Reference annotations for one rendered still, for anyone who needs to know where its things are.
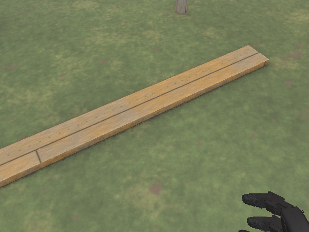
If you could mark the robot right hand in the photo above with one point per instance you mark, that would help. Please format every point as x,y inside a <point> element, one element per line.
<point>291,217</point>

